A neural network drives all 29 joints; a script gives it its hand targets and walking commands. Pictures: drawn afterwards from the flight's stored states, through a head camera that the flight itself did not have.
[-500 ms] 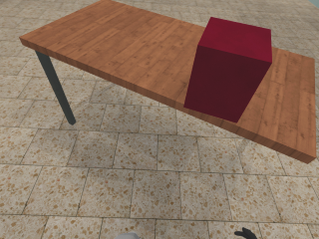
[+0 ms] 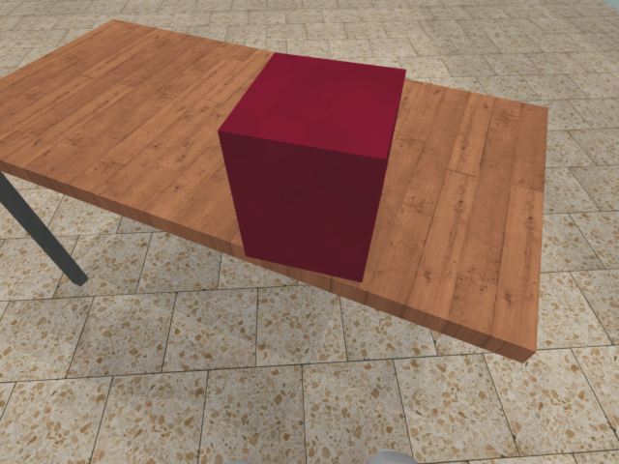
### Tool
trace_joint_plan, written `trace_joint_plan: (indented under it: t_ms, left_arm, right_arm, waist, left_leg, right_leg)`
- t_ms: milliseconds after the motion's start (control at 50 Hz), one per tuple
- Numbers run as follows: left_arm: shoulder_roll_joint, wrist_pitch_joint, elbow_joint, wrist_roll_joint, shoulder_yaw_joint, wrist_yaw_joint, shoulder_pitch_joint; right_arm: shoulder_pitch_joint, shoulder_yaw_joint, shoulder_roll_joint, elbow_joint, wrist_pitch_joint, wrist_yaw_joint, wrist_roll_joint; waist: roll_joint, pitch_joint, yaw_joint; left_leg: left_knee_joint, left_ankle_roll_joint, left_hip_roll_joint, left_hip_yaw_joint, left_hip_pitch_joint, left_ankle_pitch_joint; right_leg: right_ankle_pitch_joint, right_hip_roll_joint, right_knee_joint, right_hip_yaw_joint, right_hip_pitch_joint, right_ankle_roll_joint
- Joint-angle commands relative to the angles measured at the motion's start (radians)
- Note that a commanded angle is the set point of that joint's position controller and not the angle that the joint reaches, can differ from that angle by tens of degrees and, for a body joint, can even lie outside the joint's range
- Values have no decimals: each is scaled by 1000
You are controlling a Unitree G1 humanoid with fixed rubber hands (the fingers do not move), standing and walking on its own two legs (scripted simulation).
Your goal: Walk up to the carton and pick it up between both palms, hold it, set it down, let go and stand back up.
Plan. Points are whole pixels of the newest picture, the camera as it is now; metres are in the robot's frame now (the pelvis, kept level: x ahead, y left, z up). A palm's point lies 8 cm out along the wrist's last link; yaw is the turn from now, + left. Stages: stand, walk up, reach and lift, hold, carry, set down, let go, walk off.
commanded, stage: walk up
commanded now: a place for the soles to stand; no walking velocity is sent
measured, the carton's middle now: (319, 170) +0.52 +0.00 +0.08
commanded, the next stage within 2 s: none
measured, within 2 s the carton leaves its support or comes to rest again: neither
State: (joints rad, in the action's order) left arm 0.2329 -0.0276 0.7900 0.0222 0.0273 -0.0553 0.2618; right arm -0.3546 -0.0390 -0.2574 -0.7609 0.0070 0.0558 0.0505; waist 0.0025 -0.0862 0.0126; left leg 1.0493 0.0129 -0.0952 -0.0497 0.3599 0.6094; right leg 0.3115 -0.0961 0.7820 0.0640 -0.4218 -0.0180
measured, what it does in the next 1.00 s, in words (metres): steps on the spot: left foot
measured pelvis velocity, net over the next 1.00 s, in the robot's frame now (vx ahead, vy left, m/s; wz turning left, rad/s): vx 0.05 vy -0.05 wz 0.10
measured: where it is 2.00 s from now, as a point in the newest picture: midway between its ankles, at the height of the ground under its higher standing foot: outside the picture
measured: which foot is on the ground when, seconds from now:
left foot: up 0.00-0.20, down 0.22-1.00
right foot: down 0.00-1.00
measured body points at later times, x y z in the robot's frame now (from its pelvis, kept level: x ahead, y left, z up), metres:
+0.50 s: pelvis +0.06 -0.05 +0.03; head +0.07 -0.04 +0.48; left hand +0.10 +0.18 -0.12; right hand +0.19 -0.27 -0.10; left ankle +0.09 +0.05 -0.71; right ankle +0.07 -0.14 -0.71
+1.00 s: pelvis +0.05 -0.05 +0.03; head +0.07 -0.03 +0.48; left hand +0.05 +0.20 -0.13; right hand +0.11 -0.29 -0.11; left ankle +0.09 +0.05 -0.71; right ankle +0.07 -0.14 -0.71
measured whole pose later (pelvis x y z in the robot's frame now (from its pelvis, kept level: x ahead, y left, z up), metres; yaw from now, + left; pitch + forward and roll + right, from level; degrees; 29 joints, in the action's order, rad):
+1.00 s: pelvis +0.05 -0.05 +0.03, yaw +6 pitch -2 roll -1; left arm 0.23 -0.01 1.03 0.01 -0.04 0.01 0.28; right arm -0.25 0.05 -0.21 -1.04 0.01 0.01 0.01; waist -0.01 -0.06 0.00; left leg 0.52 0.03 0.01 0.00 0.27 0.23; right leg 0.25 -0.03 0.46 0.21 -0.18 0.04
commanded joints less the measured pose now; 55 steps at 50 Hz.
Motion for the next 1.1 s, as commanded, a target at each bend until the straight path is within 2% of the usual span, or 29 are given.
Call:
trace_joint_plan:
  t_ms: [0,40,80,120,140,160,180,200,220,240,260,280,320,380,500,660,780,940,960,980,1000,1020,1040,1080]
  left_arm:
    - [202,0,-47,-3,47,42,84]
    - [144,16,-44,2,23,41,47]
    - [128,27,-28,8,10,51,45]
    - [133,29,-16,3,-2,57,29]
    - [137,28,-15,1,-6,56,20]
    - [123,29,-10,-1,-15,51,31]
    - [93,34,-10,-10,-29,45,58]
    - [54,35,-1,-20,-43,42,113]
    - [47,21,16,-20,-45,53,137]
    - [61,13,24,-12,-43,61,108]
    - [81,15,31,-8,-38,61,81]
    - [100,21,44,-9,-35,59,72]
    - [117,35,73,-10,-32,57,92]
    - [110,49,97,-15,-37,59,92]
    - [102,41,122,-19,-39,62,51]
    - [113,34,160,-21,-43,64,29]
    - [124,29,191,-21,-44,66,32]
    - [120,28,227,-20,-52,69,53]
    - [125,41,223,24,-19,96,227]
    - [198,44,241,28,5,118,294]
    - [216,45,238,29,19,141,266]
    - [192,50,221,31,23,158,219]
    - [165,59,206,28,22,164,198]
    - [128,80,195,27,22,158,189]
  right_arm:
    - [-15,6,-37,110,29,0,-22]
    - [-35,12,-29,98,37,-9,-17]
    - [-28,23,-2,87,38,-18,-21]
    - [-14,31,22,78,41,-21,-27]
    - [-15,31,25,72,43,-22,-29]
    - [1,25,7,74,43,-22,-25]
    - [19,17,-24,82,41,-21,-20]
    - [57,15,-56,96,36,-22,-25]
    - [111,11,-89,82,27,-25,-46]
    - [139,15,-93,64,21,-31,-55]
    - [150,28,-66,47,18,-37,-58]
    - [142,38,-50,30,18,-39,-58]
    - [127,46,-39,-4,23,-40,-52]
    - [129,52,-26,-45,30,-41,-49]
    - [148,60,-34,-111,23,-36,-49]
    - [132,67,-53,-183,22,-33,-48]
    - [109,72,-65,-220,21,-33,-49]
    - [88,74,-76,-248,20,-31,-54]
    - [167,33,-174,-202,-10,-55,9]
    - [222,33,-147,-168,-32,-64,36]
    - [203,29,-125,-153,-49,-70,53]
    - [183,31,-104,-151,-59,-77,51]
    - [192,33,-95,-141,-63,-81,47]
    - [204,34,-75,-127,-68,-92,48]
  waist:
    - [-199,-16,37]
    - [-182,28,9]
    - [-152,77,-2]
    - [-123,113,-27]
    - [-100,130,-45]
    - [-65,139,-44]
    - [-21,163,-34]
    - [62,187,-6]
    - [72,161,20]
    - [67,100,18]
    - [56,51,8]
    - [44,39,-1]
    - [60,65,-3]
    - [26,115,-9]
    - [-25,77,-12]
    - [-22,47,-13]
    - [4,33,-10]
    - [18,22,-9]
    - [84,32,60]
    - [10,-26,87]
    - [7,-80,61]
    - [16,-97,30]
    - [15,-93,14]
    - [-50,-63,-1]
  left_leg:
    - [121,18,32,28,290,-24]
    - [-13,9,33,39,154,-50]
    - [-151,2,43,58,64,-125]
    - [-340,10,62,86,-67,-298]
    - [-461,17,74,94,-149,-447]
    - [-524,28,66,58,-230,-561]
    - [-517,49,-10,-39,-302,-655]
    - [-583,90,-141,-201,-283,-680]
    - [-635,145,-197,-246,-127,-626]
    - [-642,151,-152,-201,-28,-495]
    - [-642,121,-105,-156,-10,-454]
    - [-627,95,-72,-122,-26,-476]
    - [-579,76,-36,-75,-83,-577]
    - [-546,74,-27,-54,-151,-652]
    - [-562,61,-14,-37,-111,-577]
    - [-602,51,-8,-51,-86,-489]
    - [-631,46,-3,-66,-56,-432]
    - [-668,51,-6,-101,-29,-370]
    - [-463,13,60,11,127,-191]
    - [-292,-19,71,67,291,-101]
    - [-182,-38,-2,28,378,-88]
    - [-140,-52,-46,-6,398,-152]
    - [-115,-63,-63,-20,380,-210]
    - [-85,-83,-72,-9,314,-281]
  right_leg:
    - [131,-228,-479,-364,171,213]
    - [-35,-206,-451,-288,116,208]
    - [-294,-210,-386,-227,142,210]
    - [-492,-201,-298,-165,140,193]
    - [-521,-187,-250,-134,115,170]
    - [-470,-178,-230,-127,60,136]
    - [-353,-160,-219,-112,8,97]
    - [-135,-87,-197,-65,23,61]
    - [76,-10,-211,-23,149,38]
    - [48,-10,-267,-39,205,46]
    - [-16,-19,-313,-50,196,52]
    - [-71,-38,-338,-63,190,58]
    - [-166,-70,-361,-77,197,76]
    - [-232,-86,-383,-69,210,83]
    - [-188,-91,-429,-44,221,90]
    - [-67,-89,-466,-34,231,94]
    - [-2,-82,-473,-28,246,94]
    - [24,-68,-461,-23,258,87]
    - [202,-194,-541,-236,368,169]
    - [336,-353,-631,-410,407,243]
    - [327,-443,-649,-461,397,276]
    - [250,-426,-640,-413,381,268]
    - [183,-381,-631,-357,345,244]
    - [137,-297,-622,-263,269,207]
